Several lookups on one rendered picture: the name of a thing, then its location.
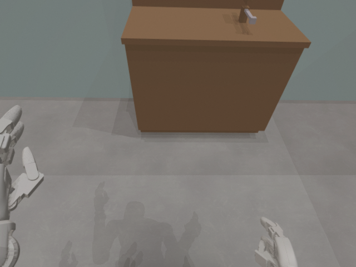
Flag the tap lever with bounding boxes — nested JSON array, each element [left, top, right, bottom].
[[244, 9, 257, 24]]

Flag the left robot forearm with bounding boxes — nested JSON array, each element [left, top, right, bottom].
[[0, 220, 20, 267]]

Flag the counter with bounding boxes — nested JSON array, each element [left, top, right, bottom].
[[121, 0, 311, 133]]

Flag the robot left hand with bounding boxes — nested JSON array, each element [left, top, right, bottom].
[[0, 105, 44, 221]]

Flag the robot right hand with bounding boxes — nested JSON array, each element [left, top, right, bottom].
[[255, 217, 299, 267]]

